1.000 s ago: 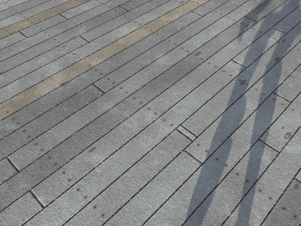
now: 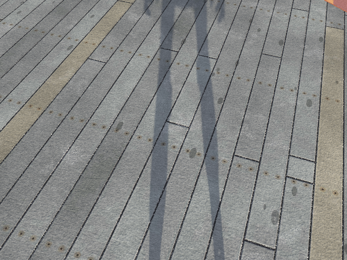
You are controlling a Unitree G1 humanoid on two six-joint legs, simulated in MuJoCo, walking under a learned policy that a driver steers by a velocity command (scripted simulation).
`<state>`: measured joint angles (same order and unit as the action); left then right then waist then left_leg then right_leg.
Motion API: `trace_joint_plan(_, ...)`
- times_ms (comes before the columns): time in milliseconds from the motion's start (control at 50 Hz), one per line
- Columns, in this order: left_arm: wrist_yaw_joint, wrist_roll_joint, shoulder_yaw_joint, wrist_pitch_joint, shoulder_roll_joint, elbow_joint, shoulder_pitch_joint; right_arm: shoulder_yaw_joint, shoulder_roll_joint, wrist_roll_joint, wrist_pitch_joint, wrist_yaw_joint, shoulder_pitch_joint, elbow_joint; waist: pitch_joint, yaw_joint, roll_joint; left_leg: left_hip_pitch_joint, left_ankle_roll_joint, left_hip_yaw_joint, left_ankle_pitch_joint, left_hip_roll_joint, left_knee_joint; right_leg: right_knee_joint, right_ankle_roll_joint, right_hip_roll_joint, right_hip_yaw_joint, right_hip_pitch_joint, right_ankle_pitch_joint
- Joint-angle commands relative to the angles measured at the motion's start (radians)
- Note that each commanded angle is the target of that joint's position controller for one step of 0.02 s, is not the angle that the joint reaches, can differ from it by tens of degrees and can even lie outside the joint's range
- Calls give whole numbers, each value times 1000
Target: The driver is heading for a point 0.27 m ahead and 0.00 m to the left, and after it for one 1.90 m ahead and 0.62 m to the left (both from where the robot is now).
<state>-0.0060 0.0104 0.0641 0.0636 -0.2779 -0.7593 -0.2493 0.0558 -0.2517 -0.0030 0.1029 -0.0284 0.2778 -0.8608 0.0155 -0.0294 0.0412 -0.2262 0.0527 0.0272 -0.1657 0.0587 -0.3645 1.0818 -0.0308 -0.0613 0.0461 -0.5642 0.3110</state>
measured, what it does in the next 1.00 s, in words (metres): walks ahead, turning left: right foot, then left foot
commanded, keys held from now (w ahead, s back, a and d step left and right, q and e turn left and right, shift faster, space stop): w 0.04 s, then w+q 0.90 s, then w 0.06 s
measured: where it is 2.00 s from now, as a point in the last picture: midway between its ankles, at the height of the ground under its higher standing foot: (95, 151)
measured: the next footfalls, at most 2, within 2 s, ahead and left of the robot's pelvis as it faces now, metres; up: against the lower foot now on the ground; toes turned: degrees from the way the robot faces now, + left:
right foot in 0.28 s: +0.33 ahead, -0.15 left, +0.00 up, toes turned +5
left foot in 0.80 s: +0.53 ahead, +0.18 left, +0.00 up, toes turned +25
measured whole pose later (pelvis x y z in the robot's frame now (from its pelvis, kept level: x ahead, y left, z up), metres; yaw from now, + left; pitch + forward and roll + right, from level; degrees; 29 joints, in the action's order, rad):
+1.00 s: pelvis +0.50 +0.09 +0.00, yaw +29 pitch +2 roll +0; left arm 0.00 0.00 0.06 0.11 -0.30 -0.75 -0.14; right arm 0.07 -0.28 0.01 0.04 -0.02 0.29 -0.71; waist 0.05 -0.03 0.02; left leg -0.27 0.10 -0.02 -0.17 0.10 -0.42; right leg 1.08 0.02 -0.10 0.05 -0.58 0.31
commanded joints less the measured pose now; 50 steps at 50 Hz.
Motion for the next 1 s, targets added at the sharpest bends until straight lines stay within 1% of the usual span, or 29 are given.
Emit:
trace_joint_plan(20,-3,-9,9,11,-48,79,23,31,-154,6,17,10,-32,55,-13,21,-117,66,191,-242,178,-276,223,-128,23,-65,14,-114,-112)
trace_joint_plan(100,7,-8,-5,24,-21,115,165,33,-171,25,0,20,36,29,7,-24,-105,51,152,-154,219,-220,218,-407,41,-25,-18,-35,-327)
trace_joint_plan(180,26,5,-4,39,-37,147,273,34,-182,34,-21,26,116,4,25,-55,-116,106,142,-199,179,-251,163,-543,47,21,-18,17,-356)
trace_joint_plan(240,33,7,12,54,-82,147,238,42,-203,34,-37,35,110,2,5,-5,-144,153,112,-258,196,-281,75,-619,19,37,-10,123,-268)
trace_joint_plan(260,29,5,26,58,-107,124,156,40,-199,33,-40,37,99,5,-36,44,-142,135,91,-241,278,-254,-7,-654,-4,48,-25,253,-259)
trace_joint_plan(280,19,-8,47,60,-156,94,23,28,-165,25,-37,35,92,15,-135,106,-121,57,58,-202,295,-196,-182,-631,-42,0,6,474,-274)
trace_joint_plan(300,7,-23,68,55,-237,76,-161,3,-92,-5,-33,35,79,55,-305,175,25,-140,12,-129,20,-110,-510,-590,-106,-214,213,765,-300)
trace_joint_plan(320,14,-25,73,40,-271,55,-181,-15,-31,28,-15,33,212,77,-416,103,322,-454,-21,-105,-440,-21,-782,-705,-239,-392,619,974,-86)
trace_joint_plan(340,15,-19,49,37,-165,66,-152,12,-142,49,-13,35,165,55,-312,130,180,-547,-25,-167,-405,-81,-898,-752,-213,-353,602,892,48)
trace_joint_plan(360,13,-10,33,38,-120,68,-100,25,-174,50,-16,34,83,75,-187,129,117,-578,-22,-150,-310,-114,-909,-769,-176,-317,442,770,18)
trace_joint_plan(380,15,-14,23,39,-99,68,-39,25,-157,43,-23,37,52,76,-126,98,51,-536,-30,-135,-233,-149,-886,-801,-159,-274,341,648,-66)
trace_joint_plan(400,20,-16,15,41,-65,62,9,31,-145,30,-34,38,26,79,-60,76,33,-509,-29,-134,-183,-169,-839,-842,-140,-225,247,551,-129)
trace_joint_plan(420,19,-24,18,45,-75,56,38,30,-122,34,-45,32,51,88,-48,39,93,-459,-37,-135,-146,-191,-824,-874,-149,-227,194,486,-167)
trace_joint_plan(480,14,-23,29,60,-85,33,58,27,-87,34,-71,27,23,111,-12,17,49,-456,-57,-127,-88,-207,-776,-935,-166,-221,73,421,-279)
trace_joint_plan(560,1,-23,43,54,-123,3,40,20,-70,25,-72,11,-63,151,12,32,14,-477,-64,-110,95,-203,-571,-950,-155,-205,-76,448,-361)
trace_joint_plan(620,-5,-15,52,45,-152,-13,12,11,-60,24,-67,-9,-169,187,39,71,0,-441,-47,-54,188,-184,-413,-951,-135,-202,-156,471,-361)
trace_joint_plan(680,-6,2,62,29,-177,-36,-25,11,-73,25,-70,-23,-244,229,65,91,3,-450,-18,-22,144,-171,-328,-923,-115,-229,-191,559,-377)
trace_joint_plan(720,-7,13,69,15,-197,-46,-31,18,-91,23,-72,-30,-258,251,62,80,14,-427,13,13,58,-144,-296,-858,-96,-244,-216,618,-510)
trace_joint_plan(760,-11,22,76,0,-228,-44,-17,41,-130,22,-78,-29,-174,247,-10,18,44,-272,56,78,-40,-67,-285,-681,-71,-234,-252,639,-845)
trace_joint_plan(780,-12,27,73,-9,-225,-41,-2,68,-170,26,-79,-24,-31,211,-82,-66,28,-78,88,105,0,-13,-224,-487,-43,-199,-286,593,-923)
trace_joint_plan(800,-17,10,59,-7,-193,-32,-20,106,-249,29,-87,-7,145,163,-176,-139,-32,228,133,11,42,-30,-206,-210,4,-159,-296,393,-742)
trace_joint_plan(820,-6,-37,11,15,-46,29,-109,128,-383,39,-85,5,136,163,-235,-28,-331,563,311,-538,-72,-302,-131,173,76,24,-251,-84,163)
trace_joint_plan(840,6,-5,8,56,-90,42,-34,104,-326,28,-67,-1,164,208,-408,-82,-236,638,382,-876,-247,-398,51,313,66,83,13,-204,306)
trace_joint_plan(860,15,37,24,76,-153,71,75,83,-258,19,-51,-7,137,197,-277,-105,-158,569,322,-755,-201,-380,84,317,39,36,40,-297,214)
trace_joint_plan(880,11,31,17,87,-139,76,94,74,-228,21,-43,-5,89,199,-187,-69,-108,434,288,-636,-135,-342,76,241,20,-6,35,-283,129)
trace_joint_plan(900,3,2,21,88,-142,63,89,61,-189,21,-42,-3,12,212,-122,-23,-64,284,259,-534,-28,-303,76,151,22,-41,37,-214,71)
trace_joint_plan(920,0,-12,30,78,-155,55,67,50,-162,9,-41,2,-40,231,-99,19,-80,171,247,-466,71,-274,93,92,25,-64,46,-128,34)
trace_joint_plan(960,4,-18,31,53,-141,49,40,48,-157,4,-39,9,-66,244,-84,49,-84,75,249,-404,177,-253,127,17,44,-67,32,-61,0)
trace_joint_plan(1000,3,-25,21,37,-107,54,63,50,-172,7,-32,20,-39,229,-62,46,-74,27,247,-324,274,-234,149,-76,71,-61,9,-60,-84)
